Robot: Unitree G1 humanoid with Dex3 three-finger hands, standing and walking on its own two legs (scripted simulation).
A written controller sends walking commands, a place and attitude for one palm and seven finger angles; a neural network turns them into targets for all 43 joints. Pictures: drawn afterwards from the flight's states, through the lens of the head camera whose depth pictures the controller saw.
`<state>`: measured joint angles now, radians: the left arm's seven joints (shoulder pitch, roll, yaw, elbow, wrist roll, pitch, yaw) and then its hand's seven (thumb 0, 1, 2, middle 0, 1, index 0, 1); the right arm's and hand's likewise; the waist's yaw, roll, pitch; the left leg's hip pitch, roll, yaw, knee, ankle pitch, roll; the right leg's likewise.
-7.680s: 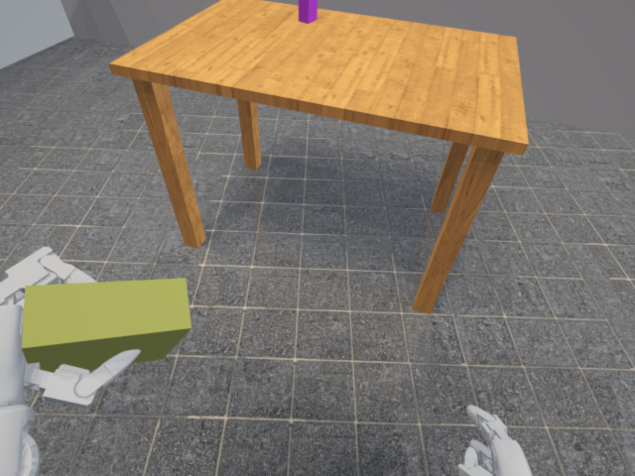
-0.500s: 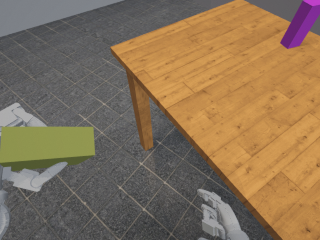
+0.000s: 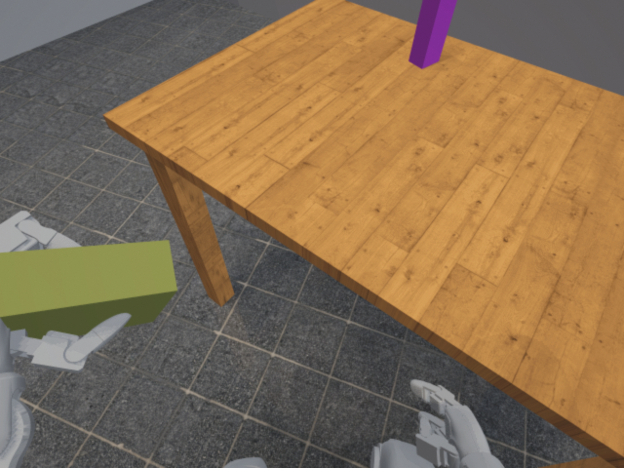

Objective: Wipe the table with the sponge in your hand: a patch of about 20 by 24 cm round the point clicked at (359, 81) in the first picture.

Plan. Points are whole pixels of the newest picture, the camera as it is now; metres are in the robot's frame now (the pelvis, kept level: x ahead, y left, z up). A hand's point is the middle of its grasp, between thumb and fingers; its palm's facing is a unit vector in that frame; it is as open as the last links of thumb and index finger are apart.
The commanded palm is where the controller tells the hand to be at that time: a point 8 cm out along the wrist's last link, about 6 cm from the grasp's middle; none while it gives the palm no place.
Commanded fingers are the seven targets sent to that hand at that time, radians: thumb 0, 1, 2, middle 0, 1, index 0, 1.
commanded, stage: turn to face it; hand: left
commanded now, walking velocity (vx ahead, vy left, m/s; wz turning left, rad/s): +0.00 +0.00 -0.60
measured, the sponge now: (116, 291) +0.23 +0.23 +0.14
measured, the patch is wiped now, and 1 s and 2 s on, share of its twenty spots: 0.00 0.00 0.00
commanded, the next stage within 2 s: come to a stop and stand still in 1.40 s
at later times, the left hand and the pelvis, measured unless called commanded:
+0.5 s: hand (293, 298) +0.24 +0.06 +0.17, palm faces +0.06 -0.80 -0.59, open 9.1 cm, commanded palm +0.19 +0.12 +0.18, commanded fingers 0.00 0.10 1.30 -1.20 -1.60 -1.20 -1.60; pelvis -0.05 -0.10 +0.00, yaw -19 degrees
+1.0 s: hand (364, 296) +0.25 +0.00 +0.17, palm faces -0.16 -0.89 -0.43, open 9.1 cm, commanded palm +0.22 +0.07 +0.18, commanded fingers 0.00 0.10 1.30 -1.20 -1.60 -1.20 -1.60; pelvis -0.07 -0.07 +0.00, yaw -34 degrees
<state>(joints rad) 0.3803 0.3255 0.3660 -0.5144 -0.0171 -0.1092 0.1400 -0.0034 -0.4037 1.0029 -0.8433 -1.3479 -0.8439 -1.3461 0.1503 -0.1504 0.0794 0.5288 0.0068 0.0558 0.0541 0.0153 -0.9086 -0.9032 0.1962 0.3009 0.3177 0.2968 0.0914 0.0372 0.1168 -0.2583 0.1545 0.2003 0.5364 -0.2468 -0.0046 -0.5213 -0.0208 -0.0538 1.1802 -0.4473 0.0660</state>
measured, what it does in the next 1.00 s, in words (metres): steps on the spot, turning right: right foot, then left foot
